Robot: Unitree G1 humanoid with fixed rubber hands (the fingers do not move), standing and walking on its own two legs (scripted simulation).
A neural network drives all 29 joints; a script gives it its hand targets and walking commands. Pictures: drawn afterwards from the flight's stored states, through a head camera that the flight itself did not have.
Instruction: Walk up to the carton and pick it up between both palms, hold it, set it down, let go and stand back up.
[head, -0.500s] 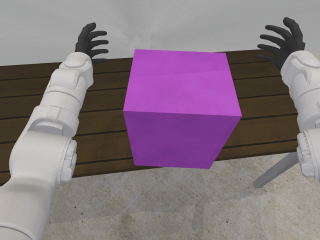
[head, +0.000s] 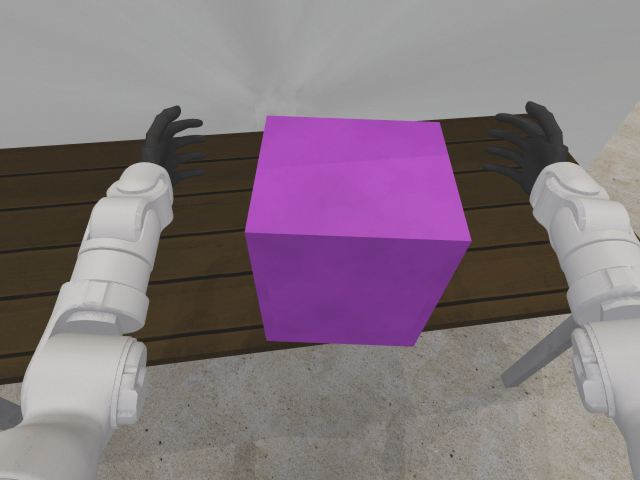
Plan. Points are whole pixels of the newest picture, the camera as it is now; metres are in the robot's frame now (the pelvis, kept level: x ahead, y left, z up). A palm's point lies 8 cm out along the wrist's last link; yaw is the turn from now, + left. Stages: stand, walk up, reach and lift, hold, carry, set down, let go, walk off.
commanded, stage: set down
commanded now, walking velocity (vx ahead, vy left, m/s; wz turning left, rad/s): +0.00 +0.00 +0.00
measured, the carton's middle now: (346, 240) +0.45 -0.02 +0.00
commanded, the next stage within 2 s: none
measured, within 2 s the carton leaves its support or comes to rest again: neither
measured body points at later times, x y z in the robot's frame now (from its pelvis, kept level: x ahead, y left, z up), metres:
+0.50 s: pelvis +0.00 +0.01 +0.00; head +0.01 +0.01 +0.45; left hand +0.38 +0.21 +0.08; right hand +0.38 -0.25 +0.09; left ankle +0.01 +0.13 -0.75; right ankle +0.01 -0.09 -0.75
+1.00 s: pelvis +0.01 +0.01 +0.00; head +0.02 +0.02 +0.45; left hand +0.32 +0.21 +0.00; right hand +0.32 -0.25 +0.01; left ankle +0.01 +0.13 -0.75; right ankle +0.01 -0.09 -0.75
